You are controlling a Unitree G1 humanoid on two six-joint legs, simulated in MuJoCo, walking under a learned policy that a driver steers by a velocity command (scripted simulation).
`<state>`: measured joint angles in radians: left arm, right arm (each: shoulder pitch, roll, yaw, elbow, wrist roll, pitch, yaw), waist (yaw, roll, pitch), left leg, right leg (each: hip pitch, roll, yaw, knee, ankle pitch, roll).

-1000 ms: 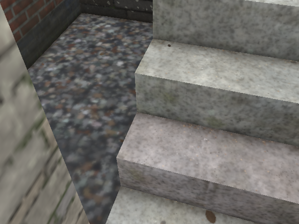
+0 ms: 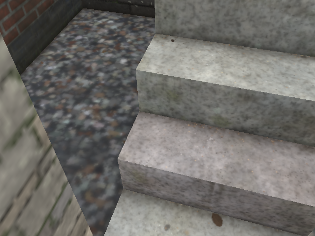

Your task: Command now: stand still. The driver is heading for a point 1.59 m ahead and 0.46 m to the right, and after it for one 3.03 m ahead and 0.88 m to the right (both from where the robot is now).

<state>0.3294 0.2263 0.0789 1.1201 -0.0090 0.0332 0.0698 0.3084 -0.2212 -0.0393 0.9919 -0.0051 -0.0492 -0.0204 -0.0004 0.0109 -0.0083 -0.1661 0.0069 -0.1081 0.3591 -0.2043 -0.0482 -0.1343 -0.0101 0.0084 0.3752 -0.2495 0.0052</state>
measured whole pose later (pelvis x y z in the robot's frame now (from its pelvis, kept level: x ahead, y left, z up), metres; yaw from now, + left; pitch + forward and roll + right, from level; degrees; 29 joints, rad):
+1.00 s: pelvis +0.03 +0.01 +0.00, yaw +0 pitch +0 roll +0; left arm 0.22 0.22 0.03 1.06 0.00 0.00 0.05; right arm 0.16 -0.21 -0.01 0.94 -0.01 -0.06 -0.02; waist 0.02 0.01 -0.02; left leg -0.07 0.01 -0.10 0.25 -0.19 -0.04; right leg -0.01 -0.02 0.01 0.21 -0.21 0.02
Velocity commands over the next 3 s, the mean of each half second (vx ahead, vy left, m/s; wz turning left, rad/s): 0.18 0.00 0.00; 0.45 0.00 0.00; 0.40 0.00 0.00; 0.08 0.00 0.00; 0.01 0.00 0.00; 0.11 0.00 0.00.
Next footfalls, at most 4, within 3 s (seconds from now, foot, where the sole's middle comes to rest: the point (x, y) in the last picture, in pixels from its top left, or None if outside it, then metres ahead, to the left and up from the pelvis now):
none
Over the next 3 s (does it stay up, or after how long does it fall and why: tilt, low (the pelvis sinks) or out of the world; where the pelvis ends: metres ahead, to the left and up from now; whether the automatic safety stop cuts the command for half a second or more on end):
stays up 0.01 0.00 0.00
